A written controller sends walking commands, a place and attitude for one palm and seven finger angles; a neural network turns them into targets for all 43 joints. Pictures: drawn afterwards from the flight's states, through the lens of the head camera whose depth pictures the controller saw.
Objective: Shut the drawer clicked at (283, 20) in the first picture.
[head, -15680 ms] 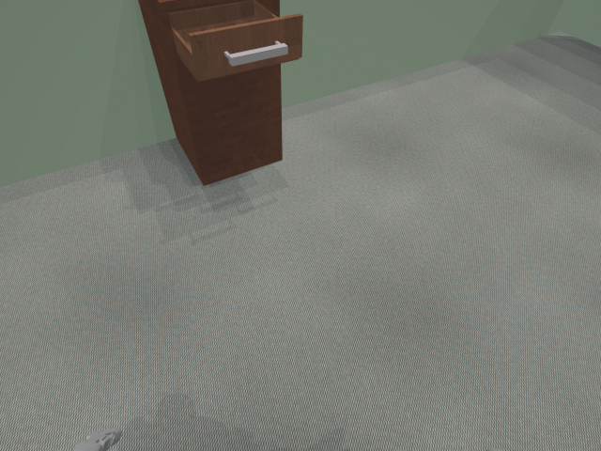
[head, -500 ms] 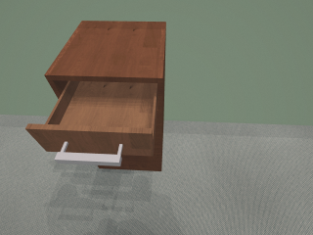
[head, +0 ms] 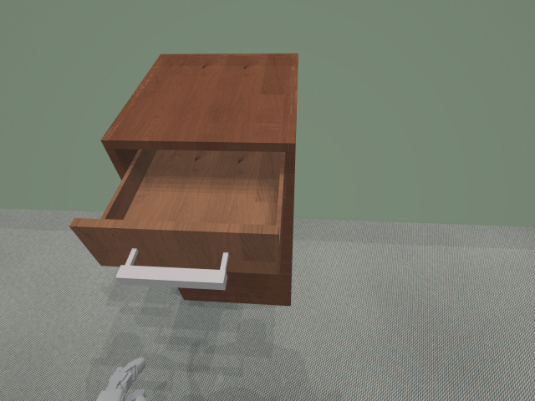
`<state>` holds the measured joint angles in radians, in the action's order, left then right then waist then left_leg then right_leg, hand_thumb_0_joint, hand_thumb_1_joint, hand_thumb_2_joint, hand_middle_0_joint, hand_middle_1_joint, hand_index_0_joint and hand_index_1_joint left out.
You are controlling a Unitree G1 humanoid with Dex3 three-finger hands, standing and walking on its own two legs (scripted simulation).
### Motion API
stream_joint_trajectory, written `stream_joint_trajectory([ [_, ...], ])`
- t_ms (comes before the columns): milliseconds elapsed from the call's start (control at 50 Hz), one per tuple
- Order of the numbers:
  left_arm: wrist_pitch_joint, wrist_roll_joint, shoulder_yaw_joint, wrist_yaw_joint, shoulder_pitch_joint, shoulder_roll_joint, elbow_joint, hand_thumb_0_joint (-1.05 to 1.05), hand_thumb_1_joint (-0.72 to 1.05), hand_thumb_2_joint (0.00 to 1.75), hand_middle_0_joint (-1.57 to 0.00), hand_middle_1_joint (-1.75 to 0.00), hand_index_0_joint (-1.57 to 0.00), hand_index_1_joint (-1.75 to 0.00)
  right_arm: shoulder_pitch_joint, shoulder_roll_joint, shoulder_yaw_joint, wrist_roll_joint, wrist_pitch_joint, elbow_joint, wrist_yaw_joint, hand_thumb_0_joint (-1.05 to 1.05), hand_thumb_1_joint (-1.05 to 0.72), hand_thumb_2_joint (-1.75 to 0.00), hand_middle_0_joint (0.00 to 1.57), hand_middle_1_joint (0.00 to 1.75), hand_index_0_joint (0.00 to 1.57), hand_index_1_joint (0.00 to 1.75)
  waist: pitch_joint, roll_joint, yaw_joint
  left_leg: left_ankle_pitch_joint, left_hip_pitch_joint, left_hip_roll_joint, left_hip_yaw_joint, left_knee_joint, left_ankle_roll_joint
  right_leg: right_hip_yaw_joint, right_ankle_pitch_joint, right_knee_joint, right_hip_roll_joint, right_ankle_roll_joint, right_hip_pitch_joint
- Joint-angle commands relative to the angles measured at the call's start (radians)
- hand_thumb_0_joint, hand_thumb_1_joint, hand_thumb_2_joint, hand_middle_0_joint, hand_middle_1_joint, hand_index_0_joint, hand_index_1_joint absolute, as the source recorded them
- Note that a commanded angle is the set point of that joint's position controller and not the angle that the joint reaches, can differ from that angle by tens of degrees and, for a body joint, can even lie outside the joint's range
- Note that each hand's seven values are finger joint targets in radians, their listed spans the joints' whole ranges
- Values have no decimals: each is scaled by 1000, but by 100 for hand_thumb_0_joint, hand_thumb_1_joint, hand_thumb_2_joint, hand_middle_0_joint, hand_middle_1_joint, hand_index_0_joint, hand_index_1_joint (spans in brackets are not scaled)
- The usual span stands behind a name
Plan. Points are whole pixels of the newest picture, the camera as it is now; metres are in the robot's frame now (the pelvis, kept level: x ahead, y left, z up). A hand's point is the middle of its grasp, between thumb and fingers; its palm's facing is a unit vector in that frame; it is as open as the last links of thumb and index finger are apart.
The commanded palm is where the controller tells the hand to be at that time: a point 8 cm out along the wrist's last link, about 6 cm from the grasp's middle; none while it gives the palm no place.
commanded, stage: raise the hand and make a fist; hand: left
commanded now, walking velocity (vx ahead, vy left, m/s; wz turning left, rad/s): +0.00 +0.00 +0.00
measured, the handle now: (175, 266) +0.36 +0.20 -0.06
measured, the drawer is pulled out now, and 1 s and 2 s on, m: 0.22 0.22 0.22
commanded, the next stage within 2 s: bring the fist close to the handle in 1.76 s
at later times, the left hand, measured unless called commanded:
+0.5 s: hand (159, 392) +0.14 +0.16 +0.00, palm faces +0.04 -1.00 -0.04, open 4.8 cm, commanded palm +0.12 +0.21 -0.02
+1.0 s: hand (168, 381) +0.16 +0.15 +0.00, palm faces -0.10 -0.99 -0.02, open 3.1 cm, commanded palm +0.13 +0.22 +0.02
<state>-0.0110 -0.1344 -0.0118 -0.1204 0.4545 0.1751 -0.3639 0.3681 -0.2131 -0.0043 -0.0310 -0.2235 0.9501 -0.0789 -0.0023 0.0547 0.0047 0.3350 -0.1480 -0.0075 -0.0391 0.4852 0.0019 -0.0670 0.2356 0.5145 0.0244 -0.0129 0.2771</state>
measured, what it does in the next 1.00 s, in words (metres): lowers itself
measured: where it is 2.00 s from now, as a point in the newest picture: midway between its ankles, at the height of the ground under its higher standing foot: outside the picture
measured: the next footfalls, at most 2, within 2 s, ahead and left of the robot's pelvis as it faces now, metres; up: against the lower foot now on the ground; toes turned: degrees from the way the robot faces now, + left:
none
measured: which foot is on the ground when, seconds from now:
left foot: down 0.00-1.00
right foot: down 0.00-1.00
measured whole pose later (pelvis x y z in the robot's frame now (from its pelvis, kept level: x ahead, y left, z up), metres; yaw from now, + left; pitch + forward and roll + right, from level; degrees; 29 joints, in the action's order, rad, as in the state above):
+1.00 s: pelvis -0.02 +0.01 -0.06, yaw +2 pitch +12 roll -2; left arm -0.34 -0.17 -0.02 0.20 0.60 0.20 0.28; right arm 0.24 -0.27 0.03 -0.03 -0.24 0.48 -0.04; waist 0.11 0.02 0.02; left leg 0.56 -0.70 -0.01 0.00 1.06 0.02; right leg -0.10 0.41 0.99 0.05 0.00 0.78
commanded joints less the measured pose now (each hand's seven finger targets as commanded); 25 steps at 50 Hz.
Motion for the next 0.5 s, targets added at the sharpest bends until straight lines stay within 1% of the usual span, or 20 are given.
stream_joint_trajectory([
  [0,-200,-25,-49,66,-115,-65,311,0,90,90,-36,-47,-36,-47,-172,-164,55,8,-168,-305,0,0,-90,-90,20,30,20,30,-46,-303,43,-65,-241,8,57,43,34,0,144,-25,7,10,161],
  [20,-252,-29,-44,105,-22,-82,295,0,90,90,-38,-50,-38,-50,-168,-157,63,13,-176,-341,15,0,-90,-90,20,30,20,30,-7,-356,12,-43,-288,18,50,84,25,-1,188,11,5,9,180],
  [40,-305,-49,-42,153,137,-119,245,0,90,90,-40,-52,-40,-52,-189,-148,69,17,-182,-384,32,0,-90,-90,20,30,20,30,-5,-369,-27,-21,-359,19,43,121,15,-5,202,55,6,5,189],
  [60,-373,-70,-13,206,223,-115,251,0,90,90,-42,-54,-42,-54,-199,-147,76,18,-177,-412,52,0,-90,-90,20,30,20,30,40,-364,-50,-33,-406,25,34,156,3,-6,154,110,3,-2,170],
  [80,-441,-86,17,262,299,-101,275,0,90,90,-44,-56,-44,-56,-218,-148,83,20,-169,-446,75,0,-90,-90,20,30,20,30,77,-330,-72,-51,-438,31,18,189,-9,-7,93,162,0,-9,154],
  [100,-503,-87,70,313,337,-56,272,0,90,90,-46,-58,-46,-58,-226,-155,93,23,-151,-469,103,0,-90,-90,20,30,20,30,98,-206,-89,-86,-438,40,9,219,-24,-2,12,213,4,-29,144],
  [120,-570,-82,88,363,317,-23,304,0,90,90,-48,-60,-48,-60,-250,-165,98,31,-135,-497,123,0,-90,-90,20,30,20,30,118,-135,-80,-119,-453,45,1,268,-30,-4,-71,272,7,-39,163],
  [140,-593,-56,138,373,322,31,309,0,90,90,-50,-62,-50,-62,-279,-164,104,35,-115,-527,130,0,-90,-90,20,30,20,30,132,-106,-91,-123,-506,48,-9,303,-24,-4,-102,321,7,-43,190],
  [160,-579,-23,138,369,325,42,323,0,90,90,-52,-65,-52,-65,-297,-156,103,28,-88,-558,132,0,-90,-90,20,30,20,30,129,-94,-99,-107,-549,52,-20,319,-14,-1,-99,347,6,-43,214],
  [200,-541,7,120,333,222,61,473,0,90,90,-56,-69,-56,-69,-306,-149,100,22,-37,-614,126,0,-90,-90,20,30,20,30,141,-23,-97,-40,-587,59,-25,343,-5,19,-22,369,9,-46,256],
  [220,-532,9,75,311,170,26,562,0,90,90,-58,-71,-58,-71,-312,-141,92,19,-24,-656,122,0,-90,-90,20,30,20,30,169,6,-84,-19,-592,57,-22,350,-1,23,7,381,6,-45,276],
  [260,-551,0,82,259,96,26,685,0,90,90,-62,-75,-62,-75,-273,-121,88,22,-18,-677,106,0,-90,-90,20,30,20,30,257,35,-65,-33,-587,43,3,390,6,23,8,422,-3,-42,309],
  [280,-573,-6,87,235,50,32,753,0,90,90,-64,-78,-64,-78,-242,-116,87,27,-22,-673,99,0,-90,-90,20,30,20,30,302,76,-50,-68,-562,36,19,420,7,26,-14,444,-9,-40,336],
  [300,-604,-18,75,224,-54,41,870,0,90,90,-66,-80,-66,-80,-212,-122,81,36,-25,-668,92,0,-90,-90,20,30,20,30,341,51,-12,-86,-549,28,41,457,11,27,-27,472,-18,-32,373],
  [320,-631,-20,73,223,-54,47,909,0,90,90,-68,-82,-68,-82,-196,-121,79,41,-28,-654,85,0,-90,-90,20,30,20,30,387,68,-4,-120,-523,21,53,485,14,35,-40,477,-17,-32,386],
  [340,-649,-27,34,238,-35,21,904,0,90,90,-70,-84,-70,-84,-185,-119,70,40,-36,-642,81,0,-90,-90,20,30,20,30,379,54,19,-123,-527,16,61,506,17,33,-36,475,-18,-28,413],
  [380,-672,-32,-48,289,-139,-5,909,0,90,90,-74,-88,-74,-88,-193,-139,49,32,-67,-615,75,0,-90,-90,20,30,20,30,341,50,67,-62,-553,5,86,533,22,31,40,473,-18,-22,492],
  [420,-637,-35,-102,350,-187,-12,865,0,90,90,-78,-93,-78,-93,-188,-153,41,26,-85,-598,63,0,-90,-90,20,30,20,30,321,17,99,0,-572,-3,105,540,29,26,104,461,-18,-18,515],
  [440,-592,-39,-109,379,-142,-10,815,0,90,90,-80,-95,-80,-95,-184,-154,42,20,-90,-603,56,0,-90,-90,20,30,20,30,302,-22,93,52,-605,-1,107,527,29,28,150,437,-17,-13,494],
  [480,-457,-34,-42,413,-11,53,694,0,90,90,-84,-99,-84,-99,-184,-161,43,1,-79,-623,44,0,-90,-90,20,30,20,30,302,-118,56,115,-668,9,103,487,26,40,227,386,-11,-7,417],
])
